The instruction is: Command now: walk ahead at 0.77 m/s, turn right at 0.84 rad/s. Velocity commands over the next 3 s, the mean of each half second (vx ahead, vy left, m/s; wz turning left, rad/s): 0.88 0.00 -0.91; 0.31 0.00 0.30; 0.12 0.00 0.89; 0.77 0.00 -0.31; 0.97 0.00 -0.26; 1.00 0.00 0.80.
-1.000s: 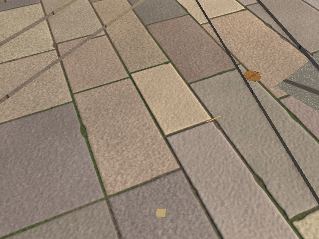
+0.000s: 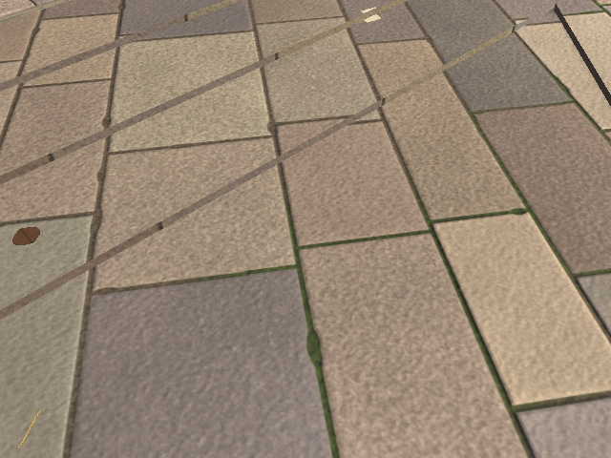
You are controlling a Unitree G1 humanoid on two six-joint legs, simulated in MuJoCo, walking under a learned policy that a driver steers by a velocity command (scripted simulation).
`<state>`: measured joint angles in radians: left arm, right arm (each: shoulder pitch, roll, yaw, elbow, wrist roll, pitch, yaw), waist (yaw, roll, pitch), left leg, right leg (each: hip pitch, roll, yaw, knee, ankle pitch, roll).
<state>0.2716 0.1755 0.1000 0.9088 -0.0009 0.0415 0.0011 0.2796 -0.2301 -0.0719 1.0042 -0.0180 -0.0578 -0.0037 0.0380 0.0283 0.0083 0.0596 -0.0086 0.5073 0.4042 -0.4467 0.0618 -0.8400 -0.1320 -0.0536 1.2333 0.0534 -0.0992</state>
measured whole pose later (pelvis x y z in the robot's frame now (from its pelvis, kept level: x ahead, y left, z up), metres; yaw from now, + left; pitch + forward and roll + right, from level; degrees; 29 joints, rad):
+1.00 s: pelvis +0.60 -0.15 +0.00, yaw -16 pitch +2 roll +2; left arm -0.04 0.25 0.01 0.69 0.00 -0.04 0.03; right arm 0.29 -0.31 -0.09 0.77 0.03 0.02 -0.04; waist -0.08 -0.01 0.03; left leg -0.38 -0.16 -0.24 0.58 -0.27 0.00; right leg -0.43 0.04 0.15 0.48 -0.05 0.02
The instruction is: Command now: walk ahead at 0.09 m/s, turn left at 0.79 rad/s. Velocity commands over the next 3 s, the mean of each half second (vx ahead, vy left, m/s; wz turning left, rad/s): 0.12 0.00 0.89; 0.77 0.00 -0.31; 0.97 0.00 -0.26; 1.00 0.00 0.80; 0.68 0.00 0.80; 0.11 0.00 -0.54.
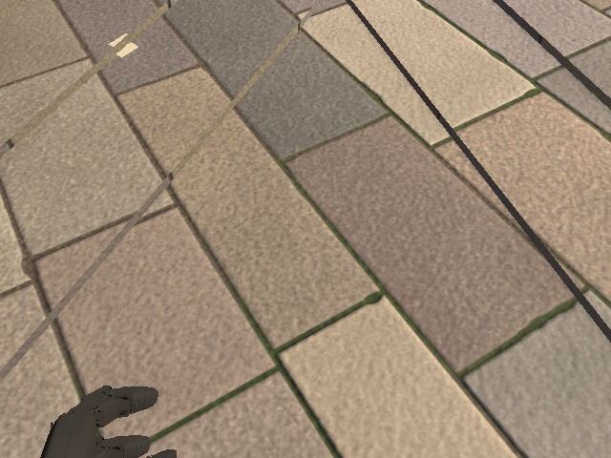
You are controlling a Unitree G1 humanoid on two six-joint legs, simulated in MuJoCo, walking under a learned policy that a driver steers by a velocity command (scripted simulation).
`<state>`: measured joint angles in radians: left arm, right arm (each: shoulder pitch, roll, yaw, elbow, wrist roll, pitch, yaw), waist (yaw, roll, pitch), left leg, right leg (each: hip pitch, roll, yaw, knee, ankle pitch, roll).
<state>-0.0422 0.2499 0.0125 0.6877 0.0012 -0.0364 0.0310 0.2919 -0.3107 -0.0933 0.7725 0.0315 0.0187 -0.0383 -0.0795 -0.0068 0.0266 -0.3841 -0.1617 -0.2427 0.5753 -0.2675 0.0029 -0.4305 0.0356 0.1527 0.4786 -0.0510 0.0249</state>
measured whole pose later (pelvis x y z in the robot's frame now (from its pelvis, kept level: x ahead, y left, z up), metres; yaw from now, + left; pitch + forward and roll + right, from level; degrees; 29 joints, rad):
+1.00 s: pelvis +0.34 +0.11 -0.03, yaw +13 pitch +2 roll +0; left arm 0.21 0.32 0.07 0.73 0.02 -0.02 -0.07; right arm 0.37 -0.27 -0.04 0.83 -0.05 -0.06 0.00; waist 0.03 0.02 0.00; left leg 0.04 0.08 0.12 0.92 -0.44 -0.02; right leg -0.58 0.08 -0.11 0.79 -0.26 -0.17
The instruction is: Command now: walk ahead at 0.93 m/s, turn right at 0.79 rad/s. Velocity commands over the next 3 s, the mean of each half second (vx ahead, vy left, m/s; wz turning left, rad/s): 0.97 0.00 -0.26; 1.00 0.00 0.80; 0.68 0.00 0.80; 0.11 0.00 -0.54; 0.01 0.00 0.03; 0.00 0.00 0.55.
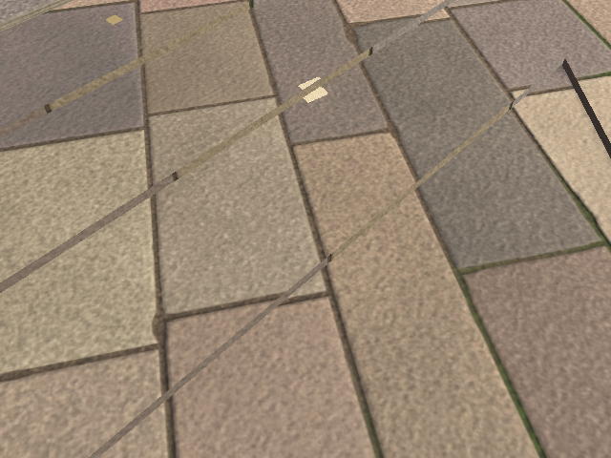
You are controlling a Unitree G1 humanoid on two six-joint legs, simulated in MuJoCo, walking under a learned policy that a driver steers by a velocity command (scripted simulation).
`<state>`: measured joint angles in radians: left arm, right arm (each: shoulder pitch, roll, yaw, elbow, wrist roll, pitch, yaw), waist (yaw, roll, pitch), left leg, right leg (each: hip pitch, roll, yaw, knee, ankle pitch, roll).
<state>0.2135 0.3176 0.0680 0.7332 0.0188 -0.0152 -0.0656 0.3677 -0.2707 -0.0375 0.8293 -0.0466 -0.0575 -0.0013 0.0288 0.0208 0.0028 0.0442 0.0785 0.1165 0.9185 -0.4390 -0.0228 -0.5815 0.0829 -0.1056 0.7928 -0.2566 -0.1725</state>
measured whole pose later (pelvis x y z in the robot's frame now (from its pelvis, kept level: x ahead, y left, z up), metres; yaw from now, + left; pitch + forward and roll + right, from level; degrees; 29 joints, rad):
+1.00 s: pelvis +0.96 -0.10 +0.04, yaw +19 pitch +2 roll -2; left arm 0.26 0.30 0.03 0.75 0.05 -0.09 0.01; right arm 0.25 -0.37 -0.08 0.77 -0.02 -0.02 0.03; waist -0.01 0.05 0.00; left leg -0.56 -0.01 0.00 1.43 -0.33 0.11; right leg -0.25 -0.03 -0.09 0.48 -0.27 0.02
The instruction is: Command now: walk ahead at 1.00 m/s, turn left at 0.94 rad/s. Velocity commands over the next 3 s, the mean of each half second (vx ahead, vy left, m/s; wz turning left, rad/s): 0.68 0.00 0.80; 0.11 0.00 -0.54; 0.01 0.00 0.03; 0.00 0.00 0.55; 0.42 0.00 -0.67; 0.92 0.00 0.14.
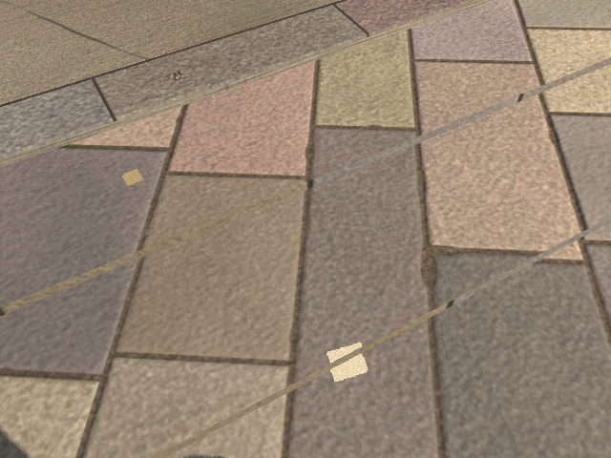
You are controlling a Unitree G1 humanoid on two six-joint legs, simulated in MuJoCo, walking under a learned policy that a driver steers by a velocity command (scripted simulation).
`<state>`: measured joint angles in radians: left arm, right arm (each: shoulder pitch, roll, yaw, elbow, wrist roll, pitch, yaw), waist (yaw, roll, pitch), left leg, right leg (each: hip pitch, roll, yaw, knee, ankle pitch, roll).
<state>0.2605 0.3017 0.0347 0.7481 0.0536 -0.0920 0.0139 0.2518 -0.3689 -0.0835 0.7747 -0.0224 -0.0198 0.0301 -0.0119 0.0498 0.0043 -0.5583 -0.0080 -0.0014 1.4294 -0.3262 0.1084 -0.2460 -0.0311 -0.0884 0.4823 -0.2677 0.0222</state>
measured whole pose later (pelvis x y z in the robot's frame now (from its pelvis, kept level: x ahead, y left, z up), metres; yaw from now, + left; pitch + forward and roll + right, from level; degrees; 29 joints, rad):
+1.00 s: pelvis +0.55 +0.06 +0.06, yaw +4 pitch +3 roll +2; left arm 0.21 0.30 0.08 0.57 -0.02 0.05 0.05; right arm 0.05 -0.25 -0.03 0.69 0.01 0.01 -0.03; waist 0.03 -0.01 0.05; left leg -0.51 -0.07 -0.19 0.78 -0.32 -0.05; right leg -0.46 0.15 0.21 0.46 -0.15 -0.03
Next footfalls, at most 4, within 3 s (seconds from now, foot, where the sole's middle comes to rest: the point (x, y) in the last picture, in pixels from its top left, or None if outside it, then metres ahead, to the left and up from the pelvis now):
0.26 left None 0.42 0.07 -0.74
0.68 right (317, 346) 0.72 0.01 -0.71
1.08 left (230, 374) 0.65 0.21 -0.71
1.40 right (341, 419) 0.56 -0.03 -0.74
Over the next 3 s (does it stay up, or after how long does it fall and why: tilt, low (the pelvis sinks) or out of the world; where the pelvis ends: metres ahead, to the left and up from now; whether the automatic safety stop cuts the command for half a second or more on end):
stays up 0.96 0.14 0.06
